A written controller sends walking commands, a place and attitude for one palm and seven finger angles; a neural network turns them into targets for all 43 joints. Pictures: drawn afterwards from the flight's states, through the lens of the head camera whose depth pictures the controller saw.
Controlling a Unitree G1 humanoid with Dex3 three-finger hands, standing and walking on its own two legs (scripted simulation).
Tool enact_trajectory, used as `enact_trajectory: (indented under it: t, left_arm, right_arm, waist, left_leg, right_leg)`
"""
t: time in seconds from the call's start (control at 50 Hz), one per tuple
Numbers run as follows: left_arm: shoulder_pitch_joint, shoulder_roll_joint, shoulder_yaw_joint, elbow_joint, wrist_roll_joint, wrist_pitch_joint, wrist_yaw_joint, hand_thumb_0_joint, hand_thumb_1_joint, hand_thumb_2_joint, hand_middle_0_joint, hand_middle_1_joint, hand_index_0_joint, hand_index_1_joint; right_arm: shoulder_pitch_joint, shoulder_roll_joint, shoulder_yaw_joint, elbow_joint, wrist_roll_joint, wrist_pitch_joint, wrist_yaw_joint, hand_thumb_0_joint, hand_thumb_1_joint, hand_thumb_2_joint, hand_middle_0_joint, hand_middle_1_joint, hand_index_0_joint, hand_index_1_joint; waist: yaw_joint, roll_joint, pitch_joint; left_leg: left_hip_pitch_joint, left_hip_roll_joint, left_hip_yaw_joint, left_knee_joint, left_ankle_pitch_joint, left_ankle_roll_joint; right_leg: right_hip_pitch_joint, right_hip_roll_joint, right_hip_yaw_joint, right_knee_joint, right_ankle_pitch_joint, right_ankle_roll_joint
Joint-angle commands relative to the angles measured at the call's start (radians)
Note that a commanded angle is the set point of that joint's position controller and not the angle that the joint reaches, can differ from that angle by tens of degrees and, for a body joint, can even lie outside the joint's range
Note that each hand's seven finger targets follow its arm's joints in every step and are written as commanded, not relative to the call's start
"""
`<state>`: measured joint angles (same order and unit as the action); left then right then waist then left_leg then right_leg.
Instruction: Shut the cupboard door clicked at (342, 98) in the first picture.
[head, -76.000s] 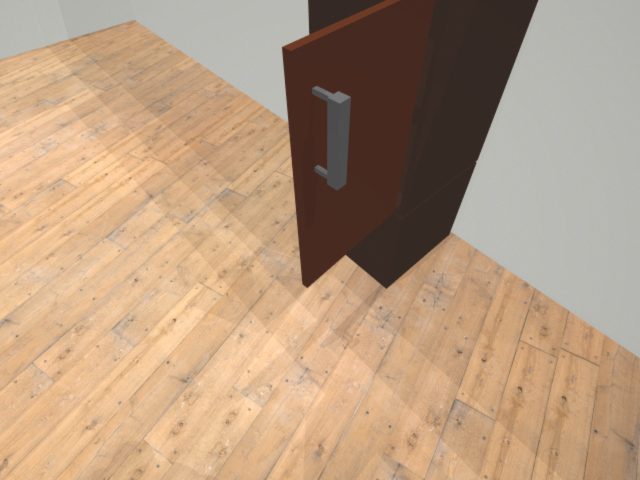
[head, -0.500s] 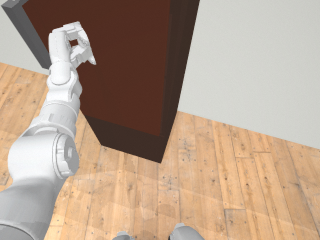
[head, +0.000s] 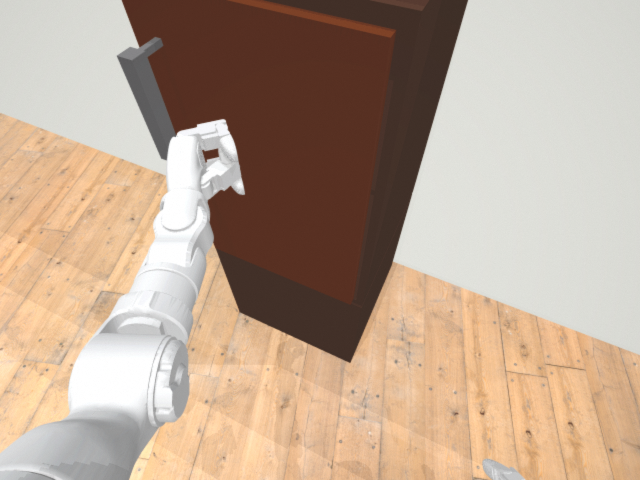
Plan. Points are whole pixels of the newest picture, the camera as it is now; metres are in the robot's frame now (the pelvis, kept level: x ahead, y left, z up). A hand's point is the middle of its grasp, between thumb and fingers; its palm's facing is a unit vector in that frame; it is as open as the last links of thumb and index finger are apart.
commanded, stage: draw the hand back to the body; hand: left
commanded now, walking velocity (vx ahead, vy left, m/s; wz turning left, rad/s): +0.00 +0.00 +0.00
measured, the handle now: (163, 103) +0.62 +0.21 +0.12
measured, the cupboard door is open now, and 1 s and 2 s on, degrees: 0 0 0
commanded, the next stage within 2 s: step back with the hand held close in 1.54 s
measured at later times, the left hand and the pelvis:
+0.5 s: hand (147, 236) +0.34 +0.16 +0.16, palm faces +0.06 -1.00 -0.06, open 3.1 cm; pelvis -0.01 +0.00 +0.02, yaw +0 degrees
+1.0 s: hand out of the picture +0.22 +0.25 +0.18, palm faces +0.38 -0.87 -0.33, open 4.8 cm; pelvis +0.00 +0.01 +0.03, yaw +1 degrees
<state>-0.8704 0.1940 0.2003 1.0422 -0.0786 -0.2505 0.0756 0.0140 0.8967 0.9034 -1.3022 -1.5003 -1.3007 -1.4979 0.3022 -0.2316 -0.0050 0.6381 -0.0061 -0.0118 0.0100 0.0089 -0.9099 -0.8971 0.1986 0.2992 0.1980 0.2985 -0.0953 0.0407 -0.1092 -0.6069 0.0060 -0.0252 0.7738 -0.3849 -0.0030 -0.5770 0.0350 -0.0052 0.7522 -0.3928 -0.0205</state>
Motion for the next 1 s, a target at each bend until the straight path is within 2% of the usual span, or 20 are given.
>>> enact_trajectory:
  t: [0.0, 0.02, 0.06, 0.12, 0.18, 0.3, 0.38, 0.44, 0.46, 0.5, 0.54, 0.58, 0.7, 0.72, 0.8, 0.82, 0.84, 0.88, 0.96, 0.98]
  left_arm:
    - [-0.373, 0.200, 0.067, -0.314, -0.014, -0.110, -0.022, 0.000, 0.900, 0.900, -1.300, -1.500, -1.300, -1.500]
    - [-0.299, 0.181, 0.053, -0.355, -0.016, -0.114, -0.034, 0.000, 0.900, 0.900, -1.300, -1.500, -1.300, -1.500]
    - [-0.178, 0.186, 0.058, -0.430, -0.025, -0.105, -0.055, 0.000, 0.900, 0.900, -1.300, -1.500, -1.300, -1.500]
    - [-0.023, 0.165, 0.037, -0.536, -0.046, -0.045, -0.086, 0.000, 0.900, 0.900, -1.300, -1.500, -1.300, -1.500]
    - [-0.025, 0.154, 0.008, -0.663, -0.075, 0.017, -0.103, 0.000, 0.900, 0.900, -1.300, -1.500, -1.300, -1.500]
    - [0.049, 0.188, 0.011, -0.904, -0.095, 0.051, -0.115, 0.000, 0.900, 0.900, -1.300, -1.500, -1.300, -1.500]
    - [0.236, 0.181, 0.009, -0.873, -0.115, 0.117, -0.151, 0.000, 0.900, 0.900, -1.245, -1.440, -1.245, -1.440]
    - [0.314, 0.189, 0.027, -0.939, -0.142, 0.183, -0.183, 0.000, 0.900, 0.900, -1.163, -1.350, -1.163, -1.350]
    - [0.356, 0.218, -0.039, -1.070, -0.048, 0.132, -0.115, 0.000, 0.900, 0.900, -1.135, -1.320, -1.135, -1.320]
    - [0.482, 0.191, -0.035, -1.071, -0.037, 0.131, -0.067, 0.000, 0.900, 0.900, -1.080, -1.260, -1.080, -1.260]
    - [0.488, 0.205, -0.039, -1.143, -0.020, 0.133, -0.044, 0.000, 0.900, 0.900, -1.025, -1.200, -1.025, -1.200]
    - [0.512, 0.237, -0.011, -1.194, -0.014, 0.132, -0.025, 0.000, 0.900, 0.900, -0.970, -1.140, -0.970, -1.140]
    - [0.604, 0.277, 0.035, -1.371, 0.009, 0.117, 0.013, 0.000, 0.900, 0.900, -0.805, -0.960, -0.805, -0.960]
    - [0.652, 0.255, 0.024, -1.385, 0.009, 0.118, 0.016, 0.000, 0.900, 0.900, -0.777, -0.930, -0.777, -0.930]
    - [0.798, 0.263, 0.055, -1.411, 0.009, 0.121, 0.018, 0.000, 0.900, 0.900, -0.668, -0.810, -0.668, -0.810]
    - [0.843, 0.243, 0.048, -1.429, 0.005, 0.122, 0.017, 0.000, 0.900, 0.900, -0.640, -0.780, -0.640, -0.780]
    - [0.877, 0.269, 0.081, -1.432, 0.006, 0.122, 0.018, 0.000, 0.900, 0.900, -0.613, -0.750, -0.613, -0.750]
    - [0.983, 0.273, 0.109, -1.429, 0.002, 0.128, 0.016, 0.000, 0.900, 0.900, -0.558, -0.690, -0.558, -0.690]
    - [1.056, 0.307, 0.173, -1.516, 0.002, 0.121, 0.019, 0.000, 0.900, 0.900, -0.447, -0.570, -0.447, -0.570]
    - [1.094, 0.333, 0.203, -1.533, 0.001, 0.122, 0.020, 0.000, 0.900, 0.900, -0.420, -0.540, -0.420, -0.540]
  right_arm:
    - [0.121, -0.144, -0.046, -0.088, 0.006, -0.024, -0.008, 0.000, -0.900, -0.900, 0.200, 0.300, 0.200, 0.300]
    - [0.109, -0.139, -0.047, -0.102, 0.008, -0.027, -0.006, 0.000, -0.900, -0.900, 0.200, 0.300, 0.200, 0.300]
    - [0.099, -0.137, -0.049, -0.122, 0.014, -0.029, -0.004, 0.000, -0.900, -0.900, 0.200, 0.300, 0.200, 0.300]
    - [0.069, -0.136, -0.050, -0.154, 0.032, -0.023, -0.007, 0.000, -0.900, -0.900, 0.200, 0.300, 0.200, 0.300]
    - [0.022, -0.138, -0.047, -0.169, 0.048, -0.023, -0.026, 0.000, -0.900, -0.900, 0.200, 0.300, 0.200, 0.300]
    - [-0.069, -0.119, -0.026, -0.170, 0.054, -0.058, -0.062, 0.000, -0.900, -0.900, 0.200, 0.300, 0.200, 0.300]
    - [-0.117, -0.126, -0.015, -0.174, 0.062, -0.073, -0.074, 0.000, -0.900, -0.900, 0.200, 0.300, 0.200, 0.300]
    - [-0.167, -0.124, -0.004, -0.199, 0.070, -0.082, -0.080, 0.000, -0.900, -0.900, 0.200, 0.300, 0.200, 0.300]
    - [-0.184, -0.098, -0.003, -0.209, 0.060, -0.072, -0.087, 0.000, -0.900, -0.900, 0.200, 0.300, 0.200, 0.300]
    - [-0.200, -0.099, 0.003, -0.205, 0.054, -0.062, -0.093, 0.000, -0.900, -0.900, 0.200, 0.300, 0.200, 0.300]
    - [-0.213, -0.099, 0.010, -0.205, 0.052, -0.052, -0.094, 0.000, -0.900, -0.900, 0.200, 0.300, 0.200, 0.300]
    - [-0.223, -0.101, 0.007, -0.201, 0.046, -0.051, -0.102, 0.000, -0.900, -0.900, 0.200, 0.300, 0.200, 0.300]
    - [-0.250, -0.085, 0.026, -0.194, 0.033, -0.065, -0.108, 0.000, -0.900, -0.900, 0.200, 0.300, 0.200, 0.300]
    - [-0.248, -0.080, 0.024, -0.192, 0.031, -0.068, -0.107, 0.000, -0.900, -0.900, 0.200, 0.300, 0.200, 0.300]
    - [-0.257, -0.084, 0.025, -0.186, 0.026, -0.073, -0.102, 0.000, -0.900, -0.900, 0.200, 0.300, 0.200, 0.300]
    - [-0.259, -0.081, 0.021, -0.189, 0.024, -0.074, -0.101, 0.000, -0.900, -0.900, 0.200, 0.300, 0.200, 0.300]
    - [-0.260, -0.085, 0.023, -0.188, 0.022, -0.074, -0.100, 0.000, -0.900, -0.900, 0.200, 0.300, 0.200, 0.300]
    - [-0.262, -0.086, 0.014, -0.185, 0.021, -0.074, -0.098, 0.000, -0.900, -0.900, 0.200, 0.300, 0.200, 0.300]
    - [-0.261, -0.079, 0.010, -0.186, 0.019, -0.071, -0.093, 0.000, -0.900, -0.900, 0.200, 0.300, 0.200, 0.300]
    - [-0.266, -0.083, 0.006, -0.185, 0.019, -0.076, -0.094, 0.000, -0.900, -0.900, 0.200, 0.300, 0.200, 0.300]
  waist:
    - [0.009, -0.019, -0.446]
    - [0.029, 0.007, -0.482]
    - [0.053, -0.022, -0.493]
    - [0.063, -0.088, -0.417]
    - [0.050, -0.115, -0.311]
    - [0.071, 0.003, -0.270]
    - [0.088, -0.062, -0.156]
    - [0.112, -0.065, -0.153]
    - [0.089, -0.061, -0.096]
    - [0.095, -0.069, -0.060]
    - [0.094, -0.044, -0.039]
    - [0.097, -0.061, -0.040]
    - [0.113, 0.073, -0.063]
    - [0.113, 0.077, -0.061]
    - [0.124, -0.004, -0.018]
    - [0.127, 0.011, -0.006]
    - [0.134, -0.025, -0.004]
    - [0.142, -0.027, 0.016]
    - [0.148, -0.014, -0.001]
    - [0.155, 0.017, 0.001]
  left_leg:
    - [0.261, -0.026, 0.037, -0.045, 0.416, 0.030]
    - [0.284, -0.026, 0.042, -0.044, 0.451, 0.027]
    - [0.283, -0.024, 0.050, -0.051, 0.494, 0.030]
    - [0.263, -0.019, 0.063, -0.085, 0.486, 0.038]
    - [0.269, -0.018, 0.066, -0.126, 0.378, 0.043]
    - [0.351, -0.021, 0.053, -0.173, 0.320, 0.045]
    - [0.329, -0.022, 0.041, -0.210, 0.240, 0.043]
    - [0.343, -0.026, 0.038, -0.236, 0.210, 0.039]
    - [0.370, -0.030, 0.046, -0.271, 0.209, 0.039]
    - [0.379, -0.025, 0.037, -0.289, 0.197, 0.039]
    - [0.409, -0.021, 0.031, -0.317, 0.196, 0.035]
    - [0.439, -0.017, 0.030, -0.335, 0.202, 0.039]
    - [0.508, -0.016, 0.023, -0.387, 0.239, 0.028]
    - [0.516, -0.013, 0.019, -0.392, 0.262, 0.025]
    - [0.514, -0.007, 0.016, -0.416, 0.282, 0.024]
    - [0.511, -0.005, 0.015, -0.418, 0.290, 0.022]
    - [0.506, -0.007, 0.015, -0.419, 0.291, 0.024]
    - [0.502, -0.003, 0.020, -0.417, 0.315, 0.026]
    - [0.499, -0.003, 0.023, -0.410, 0.354, 0.022]
    - [0.503, -0.003, 0.027, -0.405, 0.366, 0.025]
  right_leg:
    - [0.214, 0.002, -0.004, -0.054, 0.552, 0.001]
    - [0.237, 0.003, -0.006, -0.048, 0.578, -0.001]
    - [0.291, 0.003, -0.005, -0.050, 0.640, 0.001]
    - [0.338, 0.003, -0.013, -0.079, 0.679, 0.009]
    - [0.327, 0.001, -0.014, -0.135, 0.571, 0.016]
    - [0.324, -0.002, -0.011, -0.180, 0.452, 0.008]
    - [0.309, -0.005, -0.017, -0.222, 0.343, 0.008]
    - [0.330, -0.012, -0.019, -0.241, 0.301, 0.007]
    - [0.325, -0.034, 0.014, -0.290, 0.278, 0.017]
    - [0.330, -0.034, 0.004, -0.304, 0.248, 0.017]
    - [0.343, -0.029, -0.005, -0.323, 0.231, 0.011]
    - [0.359, -0.025, -0.007, -0.347, 0.231, 0.012]
    - [0.428, -0.028, -0.017, -0.373, 0.243, 0.000]
    - [0.443, -0.028, -0.023, -0.369, 0.259, -0.003]
    - [0.454, -0.024, -0.030, -0.391, 0.274, 0.002]
    - [0.464, -0.026, -0.031, -0.387, 0.280, 0.001]
    - [0.463, -0.024, -0.034, -0.393, 0.283, 0.004]
    - [0.474, -0.026, -0.031, -0.399, 0.308, 0.005]
    - [0.498, -0.034, -0.033, -0.387, 0.340, 0.006]
    - [0.499, -0.034, -0.028, -0.395, 0.351, 0.007]
